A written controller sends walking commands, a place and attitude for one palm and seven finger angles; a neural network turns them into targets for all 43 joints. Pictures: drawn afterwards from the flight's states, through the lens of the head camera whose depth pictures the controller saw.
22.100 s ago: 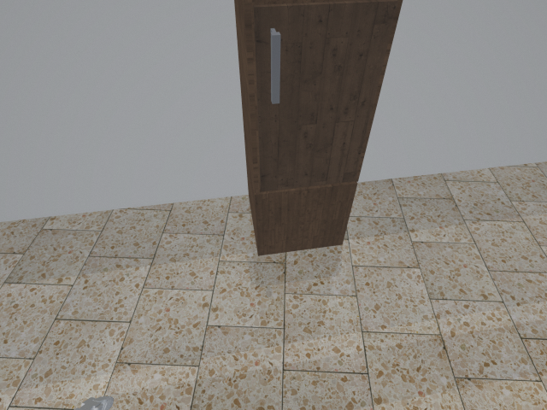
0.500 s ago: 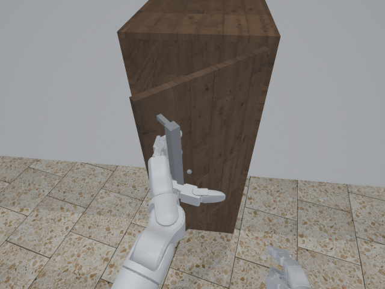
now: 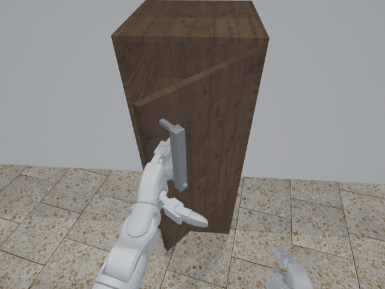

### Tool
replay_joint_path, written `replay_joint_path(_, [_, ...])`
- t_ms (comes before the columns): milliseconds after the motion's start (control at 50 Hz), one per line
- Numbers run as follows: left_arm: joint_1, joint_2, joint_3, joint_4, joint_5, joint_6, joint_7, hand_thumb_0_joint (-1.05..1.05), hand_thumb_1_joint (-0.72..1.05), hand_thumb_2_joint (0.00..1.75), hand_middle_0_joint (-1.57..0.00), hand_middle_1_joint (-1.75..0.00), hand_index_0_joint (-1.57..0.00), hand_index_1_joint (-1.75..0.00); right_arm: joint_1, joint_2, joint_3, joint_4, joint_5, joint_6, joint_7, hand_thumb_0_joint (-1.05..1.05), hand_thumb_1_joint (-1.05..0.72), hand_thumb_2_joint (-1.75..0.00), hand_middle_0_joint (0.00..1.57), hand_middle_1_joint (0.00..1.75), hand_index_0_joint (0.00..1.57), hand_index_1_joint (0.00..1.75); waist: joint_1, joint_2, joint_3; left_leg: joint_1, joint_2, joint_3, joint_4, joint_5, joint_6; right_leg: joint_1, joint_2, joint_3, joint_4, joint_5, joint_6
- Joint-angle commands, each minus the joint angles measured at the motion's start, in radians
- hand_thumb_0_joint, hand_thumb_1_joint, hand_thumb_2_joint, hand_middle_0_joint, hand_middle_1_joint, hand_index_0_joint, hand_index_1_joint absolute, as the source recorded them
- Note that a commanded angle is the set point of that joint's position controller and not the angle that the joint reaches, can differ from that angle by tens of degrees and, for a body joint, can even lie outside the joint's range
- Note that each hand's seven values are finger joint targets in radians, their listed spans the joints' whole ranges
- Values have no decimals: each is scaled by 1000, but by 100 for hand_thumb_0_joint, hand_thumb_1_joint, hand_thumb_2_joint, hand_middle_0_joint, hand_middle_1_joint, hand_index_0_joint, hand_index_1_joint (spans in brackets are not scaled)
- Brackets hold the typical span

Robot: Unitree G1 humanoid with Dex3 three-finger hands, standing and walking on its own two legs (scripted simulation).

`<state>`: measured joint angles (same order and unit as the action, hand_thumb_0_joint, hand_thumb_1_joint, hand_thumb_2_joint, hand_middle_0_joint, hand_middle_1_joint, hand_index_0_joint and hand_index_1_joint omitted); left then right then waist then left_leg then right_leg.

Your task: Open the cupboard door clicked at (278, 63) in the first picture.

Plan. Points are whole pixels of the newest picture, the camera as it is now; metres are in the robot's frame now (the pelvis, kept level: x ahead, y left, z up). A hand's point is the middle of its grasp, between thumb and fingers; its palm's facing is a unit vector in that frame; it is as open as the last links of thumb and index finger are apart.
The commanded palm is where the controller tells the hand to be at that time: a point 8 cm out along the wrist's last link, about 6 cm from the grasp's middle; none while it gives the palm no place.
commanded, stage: slide the hand sideways off the handle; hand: left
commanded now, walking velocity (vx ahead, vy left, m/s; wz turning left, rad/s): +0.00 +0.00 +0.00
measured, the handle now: (173, 156) +0.35 +0.07 +0.12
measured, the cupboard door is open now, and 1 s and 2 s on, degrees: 48 47 47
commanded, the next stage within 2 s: draw the hand back to the body in 0.80 s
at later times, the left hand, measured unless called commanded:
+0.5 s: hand (153, 207) +0.24 +0.09 +0.11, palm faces -0.04 -1.00 -0.02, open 16.1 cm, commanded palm +0.20 +0.15 +0.12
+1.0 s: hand (132, 222) +0.21 +0.12 +0.11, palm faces -0.04 -1.00 -0.05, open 16.4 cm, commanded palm +0.18 +0.18 +0.12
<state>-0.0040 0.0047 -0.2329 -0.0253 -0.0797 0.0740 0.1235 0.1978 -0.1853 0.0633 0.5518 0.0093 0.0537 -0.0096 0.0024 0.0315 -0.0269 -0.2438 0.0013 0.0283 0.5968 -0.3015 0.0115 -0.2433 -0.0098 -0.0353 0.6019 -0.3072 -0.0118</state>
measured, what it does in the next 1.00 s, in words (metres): stands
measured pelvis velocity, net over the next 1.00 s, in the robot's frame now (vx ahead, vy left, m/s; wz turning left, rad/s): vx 0.01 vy -0.01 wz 0.03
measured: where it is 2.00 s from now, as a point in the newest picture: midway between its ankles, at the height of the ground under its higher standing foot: outside the picture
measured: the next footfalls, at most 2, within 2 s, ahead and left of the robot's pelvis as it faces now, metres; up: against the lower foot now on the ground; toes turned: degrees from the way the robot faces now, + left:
none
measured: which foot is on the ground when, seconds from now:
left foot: down 0.00-1.00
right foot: down 0.00-1.00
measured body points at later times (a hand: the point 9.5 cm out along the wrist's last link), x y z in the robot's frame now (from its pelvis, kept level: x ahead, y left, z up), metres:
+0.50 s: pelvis +0.02 -0.01 +0.00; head +0.00 -0.03 +0.45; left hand +0.23 +0.14 +0.12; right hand +0.22 -0.22 -0.07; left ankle +0.02 +0.11 -0.73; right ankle +0.01 -0.11 -0.73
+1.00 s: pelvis +0.01 -0.01 -0.01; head +0.00 -0.03 +0.44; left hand +0.20 +0.17 +0.12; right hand +0.21 -0.22 -0.07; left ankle +0.01 +0.11 -0.73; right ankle +0.01 -0.11 -0.73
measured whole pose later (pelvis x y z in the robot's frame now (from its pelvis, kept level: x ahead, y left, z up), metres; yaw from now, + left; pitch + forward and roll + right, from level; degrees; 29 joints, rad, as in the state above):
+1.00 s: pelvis +0.01 -0.01 -0.01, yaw +2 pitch +0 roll -1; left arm 0.46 0.18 -0.03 -0.43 -0.18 -0.03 -0.13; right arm 0.26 -0.23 0.05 0.50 0.02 -0.16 -0.05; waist 0.03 0.06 -0.04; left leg -0.34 0.01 -0.02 0.72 -0.37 0.00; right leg -0.31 0.00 -0.08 0.69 -0.37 -0.02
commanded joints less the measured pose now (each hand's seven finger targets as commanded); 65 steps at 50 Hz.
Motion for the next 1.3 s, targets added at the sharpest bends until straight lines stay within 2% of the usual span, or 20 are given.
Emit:
replay_joint_path(0, [-190,51,73,-304,32,-79,13,0,-50,30,-15,-30,-15,-30,-188,-83,-35,-197,3,-42,4,0,-90,-90,20,30,20,30,38,-70,-112,39,2,-18,-107,82,11,6,10,0,-140,67,-24])
replay_joint_path(80, [-136,94,113,-335,20,-64,-12,0,-50,30,-15,-30,-15,-30,-192,-81,-32,-204,4,-38,-8,0,-90,-90,20,30,20,30,34,-67,-92,43,-2,-11,-102,64,15,8,8,15,-175,39,-20])
replay_joint_path(180, [-46,95,135,-389,-24,-51,-52,0,-50,30,-15,-30,-15,-30,-193,-81,-28,-213,7,-52,-19,0,-90,-90,20,30,20,30,35,-63,-95,55,-4,-12,-102,93,14,25,12,8,-172,88,-15])
replay_joint_path(280, [137,135,195,-459,-40,-61,-80,0,-50,30,-15,-30,-15,-30,-167,-87,-33,-222,5,-68,-16,0,-90,-90,20,30,20,30,51,-94,-141,51,-3,-7,-94,185,15,79,14,2,-130,247,-12])
replay_joint_path(340, [192,135,183,-535,-37,-77,-101,0,-50,30,-15,-30,-15,-30,-156,-91,-36,-236,6,-78,-11,0,-90,-90,20,30,20,30,41,-75,-130,49,-2,-5,-80,212,17,63,16,-2,-105,304,-8])
replay_joint_path(440, [244,173,206,-591,-45,-97,-140,0,-50,30,-15,-30,-15,-30,-133,-100,-41,-243,6,-103,-17,0,-90,-90,20,30,20,30,23,-57,-98,38,-3,-8,-54,194,20,21,16,1,-101,283,-2])
replay_joint_path(480, [289,193,229,-601,-56,-109,-156,0,-50,30,-15,-30,-15,-30,-126,-103,-43,-243,9,-119,-21,0,-90,-90,20,30,20,30,28,-29,-90,32,-4,-10,-40,195,20,15,16,7,-100,279,-4])
replay_joint_path(560, [304,183,208,-639,-80,-131,-201,0,-50,30,-15,-30,-15,-30,-102,-110,-44,-244,11,-157,-28,0,-90,-90,20,30,20,30,11,-53,-100,20,-7,-20,-21,188,21,-9,14,3,-85,287,5])
replay_joint_path(660, [391,217,249,-630,-107,-148,-255,0,-50,30,-15,-30,-15,-30,-82,-122,-49,-239,13,-203,-39,0,-90,-90,20,30,20,30,21,-89,-102,-13,-11,-29,2,178,23,-18,8,12,-75,284,12])
replay_joint_path(740, [461,236,287,-640,-125,-156,-276,0,-50,30,-15,-30,-15,-30,-76,-124,-49,-241,17,-223,-38,0,-90,-90,20,30,20,30,34,-65,-108,-35,-12,-29,10,181,19,-15,7,8,-57,282,8])
replay_joint_path(840, [379,201,231,-679,-126,-177,-259,0,-50,30,-15,-30,-15,-30,-72,-125,-47,-242,18,-261,-39,0,-90,-90,20,30,20,30,11,-27,-61,-53,-12,-44,18,113,18,-89,14,-7,-57,158,5])
replay_joint_path(900, [343,249,271,-642,-113,-181,-243,0,-50,30,-15,-30,-15,-30,-66,-131,-49,-226,17,-273,-47,0,-90,-90,20,30,20,30,11,-71,-55,-76,-11,-51,26,65,19,-104,8,15,-78,61,6])
replay_joint_path(940, [322,267,292,-637,-104,-176,-237,0,-50,30,-15,-30,-15,-30,-72,-128,-47,-222,16,-278,-52,0,-90,-90,20,30,20,30,22,-49,-61,-73,-13,-51,17,44,17,-97,4,21,-86,15,1])
replay_joint_path(1000, [343,280,322,-641,-112,-157,-239,0,-50,30,-15,-30,-15,-30,-83,-123,-43,-223,21,-282,-55,0,-90,-90,20,30,20,30,42,-1,-105,-51,-11,-46,1,70,15,-63,5,7,-72,59,-4])
replay_joint_path(1060, [352,279,334,-648,-141,-124,-258,0,-50,30,-15,-30,-15,-30,-87,-126,-35,-225,26,-287,-57,0,-90,-90,20,30,20,30,46,-11,-107,-46,-11,-47,-10,94,14,-45,10,-7,-68,112,-2])
replay_joint_path(1080, [378,293,365,-612,-153,-110,-264,0,-50,30,-15,-30,-15,-30,-92,-128,-37,-217,26,-287,-59,0,-90,-90,20,30,20,30,50,-54,-99,-56,-9,-47,-7,97,14,-32,11,-5,-78,111,0])
replay_joint_path(1140, [349,302,384,-617,-173,-79,-286,0,-50,30,-15,-30,-15,-30,-97,-134,-35,-215,31,-285,-66,0,-90,-90,20,30,20,30,43,-64,-73,-52,-8,-45,-13,93,15,-46,12,-5,-93,107,5])
replay_joint_path(1180, [332,306,391,-622,-180,-69,-295,0,-50,30,-15,-30,-15,-30,-104,-138,-34,-211,33,-290,-69,0,-90,-90,20,30,20,30,44,-43,-54,-44,-8,-50,-21,90,16,-50,14,-10,-99,96,2])
replay_joint_path(1220, [331,321,409,-652,-183,-68,-304,0,-50,30,-15,-30,-15,-30,-99,-140,-34,-211,34,-296,-70,0,-90,-90,20,30,20,30,48,-7,-75,-22,-8,-52,-30,109,13,-43,17,-19,-89,121,-2])
replay_joint_path(1280, [353,339,431,-665,-193,-71,-318,0,-50,30,-15,-30,-15,-30,-97,-143,-34,-206,34,-307,-69,0,-90,-90,20,30,20,30,51,-13,-86,-12,-7,-56,-31,132,13,-29,22,-28,-84,154,-3])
